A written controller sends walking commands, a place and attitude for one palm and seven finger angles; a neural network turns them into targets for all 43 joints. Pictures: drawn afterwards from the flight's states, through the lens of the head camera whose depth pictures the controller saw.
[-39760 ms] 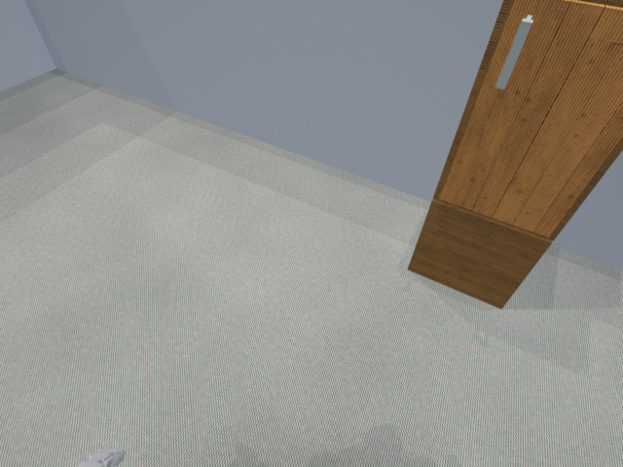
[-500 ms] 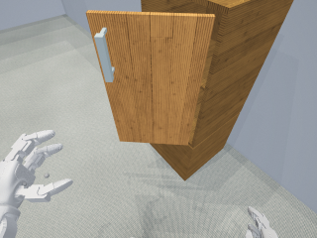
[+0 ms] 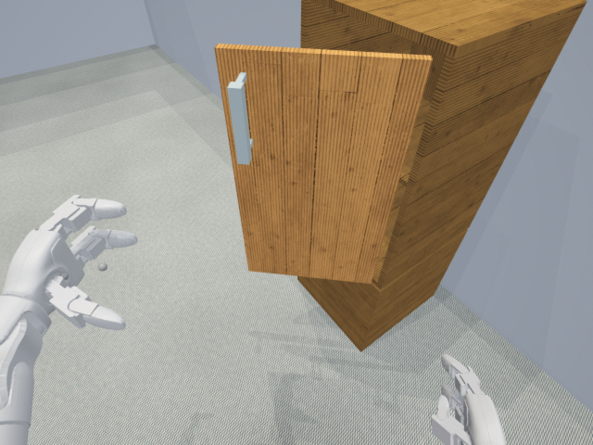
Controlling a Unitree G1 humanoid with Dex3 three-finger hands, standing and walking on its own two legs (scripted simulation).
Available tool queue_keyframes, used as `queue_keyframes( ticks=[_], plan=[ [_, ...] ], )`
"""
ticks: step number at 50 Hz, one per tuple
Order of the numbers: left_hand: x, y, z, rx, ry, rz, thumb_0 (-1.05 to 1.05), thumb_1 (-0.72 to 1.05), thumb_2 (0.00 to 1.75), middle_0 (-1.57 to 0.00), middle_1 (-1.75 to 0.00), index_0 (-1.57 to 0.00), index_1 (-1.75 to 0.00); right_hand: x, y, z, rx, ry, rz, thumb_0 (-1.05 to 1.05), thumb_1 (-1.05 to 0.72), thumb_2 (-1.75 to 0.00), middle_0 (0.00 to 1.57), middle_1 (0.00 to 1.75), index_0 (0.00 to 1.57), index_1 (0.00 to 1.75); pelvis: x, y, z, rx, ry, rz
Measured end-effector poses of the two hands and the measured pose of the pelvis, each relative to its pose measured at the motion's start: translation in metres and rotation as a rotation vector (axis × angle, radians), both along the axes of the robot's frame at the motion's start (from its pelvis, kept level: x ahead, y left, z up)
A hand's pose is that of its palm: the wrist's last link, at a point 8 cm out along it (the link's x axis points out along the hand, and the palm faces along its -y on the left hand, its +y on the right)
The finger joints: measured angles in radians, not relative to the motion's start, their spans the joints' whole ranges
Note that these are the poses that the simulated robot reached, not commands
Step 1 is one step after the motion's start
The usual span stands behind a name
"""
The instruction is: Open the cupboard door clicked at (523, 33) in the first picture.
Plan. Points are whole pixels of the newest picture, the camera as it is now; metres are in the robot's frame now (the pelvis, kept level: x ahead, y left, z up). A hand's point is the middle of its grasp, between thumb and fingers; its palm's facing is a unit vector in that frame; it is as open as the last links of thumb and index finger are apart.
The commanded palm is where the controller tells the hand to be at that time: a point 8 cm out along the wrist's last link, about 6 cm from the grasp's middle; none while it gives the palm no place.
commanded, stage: raise the hand with hooked fingers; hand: left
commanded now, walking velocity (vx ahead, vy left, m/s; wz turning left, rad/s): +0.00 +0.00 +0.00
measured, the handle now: (243, 119) +0.58 +0.15 +0.15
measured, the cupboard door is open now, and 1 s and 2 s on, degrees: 47 47 47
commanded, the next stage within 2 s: move the hooked fingers beside the handle in 0.68 s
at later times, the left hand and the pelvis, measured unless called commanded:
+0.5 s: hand (105, 236) +0.29 +0.25 +0.17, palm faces +0.03 -1.00 -0.07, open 14.0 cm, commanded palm +0.26 +0.30 +0.18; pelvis +0.00 -0.02 +0.01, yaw +0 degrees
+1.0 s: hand (117, 218) +0.32 +0.25 +0.17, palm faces +0.06 -1.00 -0.03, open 14.0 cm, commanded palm +0.30 +0.29 +0.17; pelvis +0.00 -0.03 +0.01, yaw +0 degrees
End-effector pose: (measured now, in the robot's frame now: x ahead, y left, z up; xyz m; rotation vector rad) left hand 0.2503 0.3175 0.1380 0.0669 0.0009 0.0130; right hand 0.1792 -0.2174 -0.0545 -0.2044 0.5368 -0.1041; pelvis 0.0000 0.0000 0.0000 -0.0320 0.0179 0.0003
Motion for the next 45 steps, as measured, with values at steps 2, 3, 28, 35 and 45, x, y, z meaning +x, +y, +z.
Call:
queue_keyframes(
  ticks=[2,3,28,35,45],
  plan=[
    [0.001,0.001,0.007,0.006,-0.027,0.006,-0.01,-0.48,0.31,-0.30,-1.19,-0.30,-1.18,-0.004,0.000,0.000,-0.005,0.010,0.003,0.01,-0.90,-0.90,0.21,0.30,0.20,0.30,-0.002,0.000,0.001,0.001,-0.009,0.001],
    [0.001,0.002,0.012,0.009,-0.048,0.010,-0.01,-0.49,0.31,-0.30,-1.19,-0.30,-1.19,-0.006,0.000,0.000,-0.009,0.015,0.004,0.01,-0.90,-0.90,0.21,0.30,0.20,0.30,-0.003,0.000,0.002,0.001,-0.014,0.002],
    [0.016,-0.010,0.041,0.006,-0.099,0.037,-0.01,-0.50,0.30,-0.31,-1.20,-0.31,-1.20,-0.018,-0.040,0.003,-0.023,0.029,-0.040,0.01,-0.90,-0.90,0.21,0.30,0.20,0.30,0.000,-0.022,0.009,0.017,-0.040,-0.003],
    [0.021,-0.016,0.042,0.004,-0.049,0.018,-0.01,-0.50,0.30,-0.30,-1.20,-0.31,-1.20,-0.008,-0.045,0.001,-0.002,0.016,-0.042,0.01,-0.90,-0.90,0.21,0.30,0.20,0.30,0.002,-0.027,0.009,0.020,-0.035,-0.003],
    [0.028,-0.020,0.036,-0.025,-0.060,0.027,-0.01,-0.50,0.30,-0.31,-1.20,-0.31,-1.20,-0.006,-0.052,0.000,-0.006,0.027,-0.051,0.01,-0.90,-0.90,0.21,0.30,0.20,0.30,0.005,-0.033,0.007,0.025,-0.028,-0.011]
  ],
)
